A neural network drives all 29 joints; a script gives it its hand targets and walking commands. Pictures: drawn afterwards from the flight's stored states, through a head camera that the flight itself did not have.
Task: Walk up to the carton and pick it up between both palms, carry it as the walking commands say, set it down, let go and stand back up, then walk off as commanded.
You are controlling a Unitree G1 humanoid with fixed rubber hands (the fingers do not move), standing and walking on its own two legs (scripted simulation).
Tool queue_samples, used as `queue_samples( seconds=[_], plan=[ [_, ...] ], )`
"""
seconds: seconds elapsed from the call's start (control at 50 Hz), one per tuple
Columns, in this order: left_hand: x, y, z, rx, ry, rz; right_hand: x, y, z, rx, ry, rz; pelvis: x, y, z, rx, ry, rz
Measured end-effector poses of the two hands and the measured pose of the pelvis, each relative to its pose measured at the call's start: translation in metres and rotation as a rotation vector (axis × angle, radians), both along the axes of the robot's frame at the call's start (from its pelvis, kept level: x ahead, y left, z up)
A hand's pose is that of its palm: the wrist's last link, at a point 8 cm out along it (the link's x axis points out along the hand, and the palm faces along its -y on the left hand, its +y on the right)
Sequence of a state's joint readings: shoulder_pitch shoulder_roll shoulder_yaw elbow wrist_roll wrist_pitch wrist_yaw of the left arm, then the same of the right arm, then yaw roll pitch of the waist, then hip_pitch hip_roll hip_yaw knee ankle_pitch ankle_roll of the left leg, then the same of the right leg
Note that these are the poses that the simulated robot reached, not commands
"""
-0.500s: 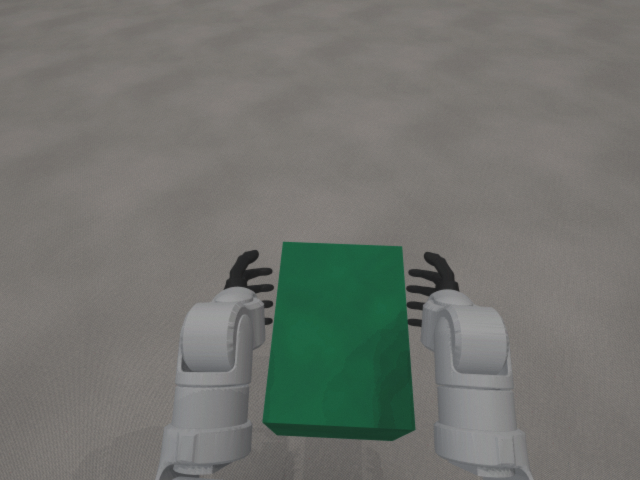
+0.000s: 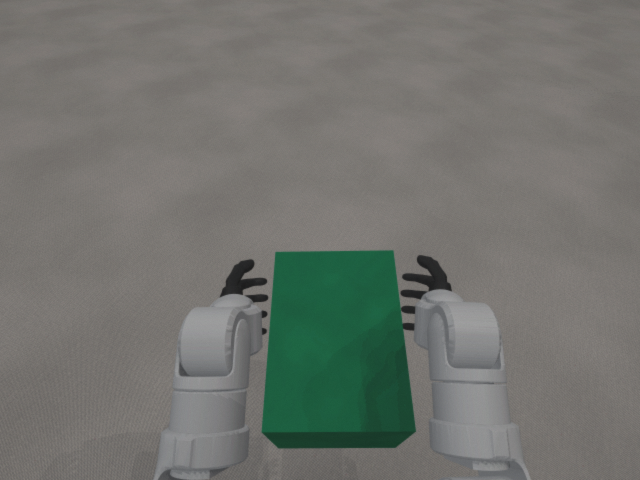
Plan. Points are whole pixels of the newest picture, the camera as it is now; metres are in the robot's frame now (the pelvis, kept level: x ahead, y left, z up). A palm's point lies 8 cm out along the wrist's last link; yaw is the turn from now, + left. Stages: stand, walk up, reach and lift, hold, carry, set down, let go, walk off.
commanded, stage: carry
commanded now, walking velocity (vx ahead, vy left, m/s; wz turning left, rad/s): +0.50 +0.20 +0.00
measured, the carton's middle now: (335, 350) +0.31 +0.01 -0.01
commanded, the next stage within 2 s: none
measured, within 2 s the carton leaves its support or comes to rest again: neither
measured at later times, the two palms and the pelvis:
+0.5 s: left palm (189, 191) +0.53 +0.27 +0.08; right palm (333, 196) +0.54 +0.03 +0.08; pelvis +0.22 +0.15 -0.02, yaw +1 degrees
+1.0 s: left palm (184, 110) +0.83 +0.37 +0.07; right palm (293, 119) +0.84 +0.13 +0.06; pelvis +0.54 +0.24 -0.02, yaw +3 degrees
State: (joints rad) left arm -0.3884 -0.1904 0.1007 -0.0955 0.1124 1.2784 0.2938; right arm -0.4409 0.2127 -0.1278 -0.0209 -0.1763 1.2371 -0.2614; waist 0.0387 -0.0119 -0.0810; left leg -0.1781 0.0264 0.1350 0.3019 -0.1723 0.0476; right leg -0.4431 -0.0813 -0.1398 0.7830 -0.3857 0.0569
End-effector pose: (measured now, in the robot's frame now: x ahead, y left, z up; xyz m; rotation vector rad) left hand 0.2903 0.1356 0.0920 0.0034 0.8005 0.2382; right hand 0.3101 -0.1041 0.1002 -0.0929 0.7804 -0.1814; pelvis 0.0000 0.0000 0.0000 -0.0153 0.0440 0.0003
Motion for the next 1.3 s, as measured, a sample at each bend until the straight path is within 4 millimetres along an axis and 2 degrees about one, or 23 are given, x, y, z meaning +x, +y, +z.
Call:
queue_samples(
  seconds=[0.1, 0.18, 0.24, 0.3, 0.38, 0.46, 0.52, 0.58, 0.64, 0.76, 0.84, 0.92, 1.0, 1.1, 1.2, 1.24, 1.3],
  plan=[
    [0.039, 0.006, 0.011, 0.030, -0.018, -0.036, 0.026, 0.006, 0.001, 0.023, -0.021, -0.042, 0.033, 0.021, -0.003, 0.010, 0.007, 0.000],
    [0.076, 0.007, 0.008, 0.060, -0.024, -0.080, 0.053, 0.007, -0.010, 0.037, -0.029, -0.096, 0.065, 0.034, -0.015, 0.006, 0.003, 0.020],
    [0.097, 0.019, -0.003, 0.056, 0.031, -0.097, 0.072, 0.019, -0.019, 0.029, 0.026, -0.103, 0.087, 0.045, -0.010, 0.004, 0.003, 0.034],
    [0.119, 0.037, -0.007, 0.056, 0.066, -0.081, 0.100, 0.038, -0.020, 0.028, 0.059, -0.096, 0.110, 0.059, -0.002, 0.024, 0.002, 0.030],
    [0.162, 0.068, -0.005, 0.057, 0.043, -0.044, 0.149, 0.071, -0.014, 0.027, 0.031, -0.096, 0.147, 0.086, 0.001, 0.048, 0.001, 0.030],
    [0.215, 0.109, -0.008, 0.034, 0.009, -0.026, 0.204, 0.110, -0.017, 0.038, -0.005, -0.087, 0.195, 0.124, -0.008, 0.052, 0.000, 0.030],
    [0.258, 0.142, -0.021, 0.013, -0.026, -0.027, 0.246, 0.142, -0.026, 0.042, -0.037, -0.083, 0.237, 0.156, -0.027, 0.049, -0.007, 0.013],
    [0.286, 0.168, -0.039, -0.027, 0.029, -0.009, 0.278, 0.167, -0.038, 0.019, 0.018, -0.057, 0.268, 0.175, -0.022, 0.042, -0.003, -0.009],
    [0.313, 0.182, -0.043, -0.036, 0.070, -0.015, 0.307, 0.181, -0.040, 0.007, 0.063, -0.049, 0.299, 0.189, -0.012, 0.027, 0.002, -0.027],
    [0.395, 0.193, -0.020, -0.020, 0.006, -0.070, 0.377, 0.190, -0.024, 0.042, 0.001, -0.078, 0.373, 0.214, -0.005, 0.023, 0.010, -0.026],
    [0.453, 0.199, -0.010, 0.008, -0.043, -0.112, 0.429, 0.194, -0.020, 0.063, -0.049, -0.084, 0.434, 0.225, -0.013, 0.021, 0.000, -0.015],
    [0.508, 0.208, -0.014, 0.045, -0.065, -0.113, 0.485, 0.204, -0.032, 0.075, -0.071, -0.069, 0.496, 0.232, -0.029, 0.010, -0.016, 0.022],
    [0.542, 0.233, -0.027, 0.043, 0.036, -0.069, 0.530, 0.230, -0.044, 0.062, 0.033, -0.022, 0.538, 0.241, -0.019, 0.006, -0.014, 0.056],
    [0.591, 0.268, -0.020, 0.039, 0.053, -0.012, 0.595, 0.266, -0.032, 0.060, 0.047, 0.022, 0.593, 0.263, -0.002, 0.036, -0.005, 0.058],
    [0.662, 0.303, -0.007, 0.029, 0.004, -0.014, 0.665, 0.300, -0.018, 0.069, -0.009, 0.010, 0.657, 0.302, 0.001, 0.053, 0.001, 0.057],
    [0.695, 0.319, -0.006, 0.016, -0.022, -0.032, 0.694, 0.316, -0.016, 0.068, -0.037, -0.004, 0.687, 0.322, -0.005, 0.049, 0.002, 0.049],
    [0.746, 0.344, -0.013, -0.001, -0.067, -0.059, 0.738, 0.340, -0.018, 0.057, -0.082, -0.034, 0.736, 0.354, -0.024, 0.040, -0.005, 0.024]
  ],
)
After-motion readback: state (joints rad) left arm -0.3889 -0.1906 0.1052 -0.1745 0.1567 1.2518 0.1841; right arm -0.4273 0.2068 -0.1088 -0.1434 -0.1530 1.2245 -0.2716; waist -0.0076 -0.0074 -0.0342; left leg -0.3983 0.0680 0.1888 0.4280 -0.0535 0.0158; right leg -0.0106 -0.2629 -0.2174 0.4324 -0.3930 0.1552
